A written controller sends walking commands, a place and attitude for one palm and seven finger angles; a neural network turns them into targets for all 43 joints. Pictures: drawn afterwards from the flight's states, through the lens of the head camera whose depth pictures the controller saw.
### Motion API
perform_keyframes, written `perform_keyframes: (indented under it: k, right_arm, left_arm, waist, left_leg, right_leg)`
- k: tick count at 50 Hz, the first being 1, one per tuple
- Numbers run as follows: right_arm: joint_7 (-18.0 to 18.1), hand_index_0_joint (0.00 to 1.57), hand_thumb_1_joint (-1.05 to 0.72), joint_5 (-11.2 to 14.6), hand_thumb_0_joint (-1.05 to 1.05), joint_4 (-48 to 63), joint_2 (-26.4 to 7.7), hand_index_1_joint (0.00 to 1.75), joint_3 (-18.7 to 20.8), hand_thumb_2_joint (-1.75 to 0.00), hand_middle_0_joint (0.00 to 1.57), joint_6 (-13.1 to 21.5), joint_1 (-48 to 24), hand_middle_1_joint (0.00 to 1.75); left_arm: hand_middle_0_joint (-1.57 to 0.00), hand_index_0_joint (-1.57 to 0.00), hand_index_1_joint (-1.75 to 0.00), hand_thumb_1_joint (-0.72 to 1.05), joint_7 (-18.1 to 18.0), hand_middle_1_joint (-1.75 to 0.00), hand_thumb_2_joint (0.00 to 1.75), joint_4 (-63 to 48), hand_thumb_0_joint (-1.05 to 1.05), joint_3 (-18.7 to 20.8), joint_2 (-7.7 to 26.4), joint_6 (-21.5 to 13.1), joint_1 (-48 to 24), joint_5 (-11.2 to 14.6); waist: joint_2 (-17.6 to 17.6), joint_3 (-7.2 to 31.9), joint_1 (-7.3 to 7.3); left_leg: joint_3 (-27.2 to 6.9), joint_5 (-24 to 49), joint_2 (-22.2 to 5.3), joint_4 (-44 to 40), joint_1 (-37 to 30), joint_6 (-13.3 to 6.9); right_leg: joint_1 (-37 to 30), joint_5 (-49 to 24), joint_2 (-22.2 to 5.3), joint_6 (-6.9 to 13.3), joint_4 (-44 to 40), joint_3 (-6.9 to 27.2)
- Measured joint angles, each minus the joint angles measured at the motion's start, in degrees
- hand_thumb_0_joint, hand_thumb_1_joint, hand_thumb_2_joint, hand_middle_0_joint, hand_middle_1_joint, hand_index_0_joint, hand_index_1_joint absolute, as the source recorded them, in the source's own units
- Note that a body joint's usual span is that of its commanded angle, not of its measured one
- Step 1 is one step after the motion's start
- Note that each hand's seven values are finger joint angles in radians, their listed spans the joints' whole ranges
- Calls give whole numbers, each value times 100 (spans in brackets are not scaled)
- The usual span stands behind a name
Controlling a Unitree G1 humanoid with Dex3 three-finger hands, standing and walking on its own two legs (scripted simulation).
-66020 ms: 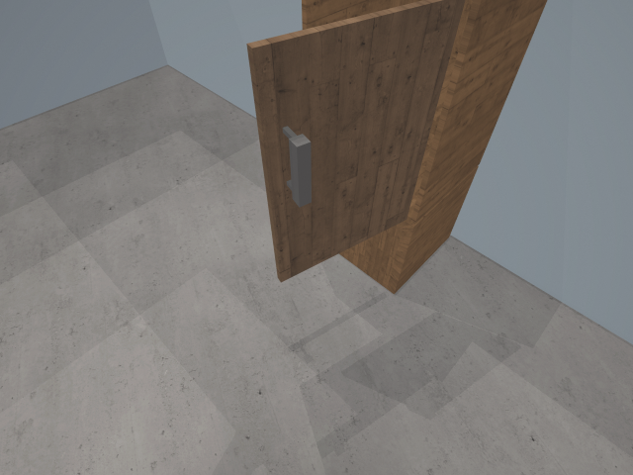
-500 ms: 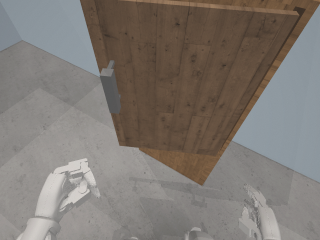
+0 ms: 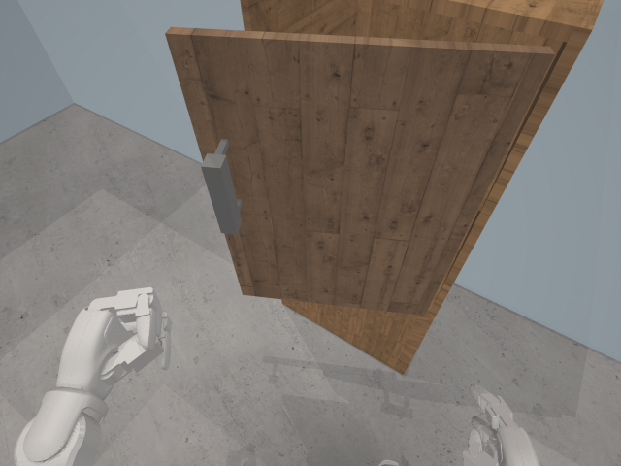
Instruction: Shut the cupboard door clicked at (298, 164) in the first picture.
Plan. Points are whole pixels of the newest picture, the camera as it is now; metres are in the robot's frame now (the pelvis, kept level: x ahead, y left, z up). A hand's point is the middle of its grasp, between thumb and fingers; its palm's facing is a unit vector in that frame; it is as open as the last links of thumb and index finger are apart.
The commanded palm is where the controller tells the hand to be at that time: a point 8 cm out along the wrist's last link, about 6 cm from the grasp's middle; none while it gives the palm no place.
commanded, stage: raise the hand and make a fist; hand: left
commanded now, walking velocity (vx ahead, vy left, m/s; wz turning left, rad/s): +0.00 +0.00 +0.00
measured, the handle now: (227, 187) +0.48 +0.16 +0.08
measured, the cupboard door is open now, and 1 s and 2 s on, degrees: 25 25 25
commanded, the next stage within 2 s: bring the fist close to the handle in 0.24 s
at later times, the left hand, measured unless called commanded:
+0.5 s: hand (165, 350) +0.23 +0.18 +0.08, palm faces -0.05 -1.00 -0.04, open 3.1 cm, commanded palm +0.22 +0.23 +0.08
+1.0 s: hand (215, 280) +0.32 +0.15 +0.08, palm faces -0.09 -0.99 -0.05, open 3.1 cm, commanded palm +0.31 +0.20 +0.08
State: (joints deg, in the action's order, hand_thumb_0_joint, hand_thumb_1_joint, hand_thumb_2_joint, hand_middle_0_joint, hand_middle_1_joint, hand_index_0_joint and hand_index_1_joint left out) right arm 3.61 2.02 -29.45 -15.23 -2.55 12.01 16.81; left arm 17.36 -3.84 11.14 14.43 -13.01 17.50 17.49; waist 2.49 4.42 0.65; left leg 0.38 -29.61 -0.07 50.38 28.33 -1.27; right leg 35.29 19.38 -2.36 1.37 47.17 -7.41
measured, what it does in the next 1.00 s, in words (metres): stands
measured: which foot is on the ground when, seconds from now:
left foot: down 0.00-1.00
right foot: down 0.00-1.00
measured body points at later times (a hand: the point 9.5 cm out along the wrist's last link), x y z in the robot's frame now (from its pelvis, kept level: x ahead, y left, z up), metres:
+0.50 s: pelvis -0.02 +0.00 +0.00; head +0.02 +0.00 +0.45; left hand +0.23 +0.23 +0.08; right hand +0.16 -0.22 -0.07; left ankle -0.04 +0.10 -0.70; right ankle +0.05 -0.11 -0.70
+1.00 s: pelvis -0.01 +0.00 +0.00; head +0.04 -0.02 +0.45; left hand +0.32 +0.20 +0.08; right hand +0.14 -0.25 -0.09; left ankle -0.04 +0.10 -0.70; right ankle +0.05 -0.11 -0.70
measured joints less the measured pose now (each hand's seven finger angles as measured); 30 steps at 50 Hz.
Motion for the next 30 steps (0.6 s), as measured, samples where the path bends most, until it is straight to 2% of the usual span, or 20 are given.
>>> perform_keyframes:
  k: [3, 5, 10, 13, 18, 21, 27, 30]
  right_arm:
    - [14, 20, -90, -1, 1, 32, -25, 30, 31, -89, 21, 24, -15, 30]
    - [23, 20, -90, -27, 1, 54, -9, 30, 57, -89, 21, 70, -7, 30]
    - [2, 20, -90, -65, 1, 2, 55, 30, 68, -89, 21, 183, 19, 30]
    - [-28, 20, -90, -56, 1, -45, 39, 30, 30, -89, 21, 188, -17, 29]
    - [-20, 20, -90, -12, 1, -4, 15, 30, -22, -89, 21, 174, -92, 30]
    - [36, 20, -90, -29, 1, 19, 39, 30, -41, -89, 21, 209, -100, 30]
    - [68, 20, -90, -59, 1, -176, 75, 30, -86, -89, 21, 297, -141, 30]
    - [35, 20, -90, -49, 1, -232, 76, 30, -95, -89, 21, 249, -142, 30]
  left_arm:
    - [-129, -130, -150, 90, 108, -150, 90, 145, 1, -195, -11, 239, 72, -122]
    - [-129, -130, -150, 90, 51, -150, 90, 76, 1, -256, 2, 248, 189, -184]
    - [-130, -130, -150, 90, -274, -150, 90, -230, 2, -73, 17, -260, 304, -118]
    - [-130, -130, -150, 90, -280, -150, 90, -176, 2, 9, -5, -405, 154, -91]
    - [-130, -130, -150, 90, 0, -150, 90, 96, 1, -210, 7, -6, 74, -182]
    - [-130, -130, -150, 90, 0, -150, 90, 131, 2, -339, 29, 151, 49, -222]
    - [-130, -130, -150, 90, -349, -150, 90, 323, 2, -293, -66, -159, -740, -231]
    - [-130, -130, -150, 90, -347, -150, 90, 566, 2, -307, -91, -107, -1150, -313]
  waist:
    - [-43, -50, -41]
    - [-92, -71, -55]
    - [-178, -76, -16]
    - [-143, -82, 12]
    - [-44, -120, 10]
    - [-44, -160, 2]
    - [-106, -210, 27]
    - [-105, -174, -8]
  left_leg:
    - [52, 53, 10, -49, -3, -11]
    - [84, 75, 9, -76, -27, -11]
    - [75, 85, 1, -62, -79, 4]
    - [29, 81, 10, 9, -37, 1]
    - [41, 112, 36, 32, 27, -31]
    - [57, 132, 50, 14, 24, -43]
    - [13, 120, 74, 88, 98, -34]
    - [16, 119, 83, 83, 136, -32]
  right_leg:
    - [25, -57, -2, -3, -27, 51]
    - [22, -83, 4, 1, -37, 83]
    - [-41, -98, 11, 17, -36, 74]
    - [-40, -101, -7, 15, -13, 30]
    - [10, -149, -31, -9, -19, 43]
    - [16, -167, -43, -21, -25, 62]
    - [69, -142, -75, -15, 45, 24]
    - [114, -134, -83, -14, 55, 29]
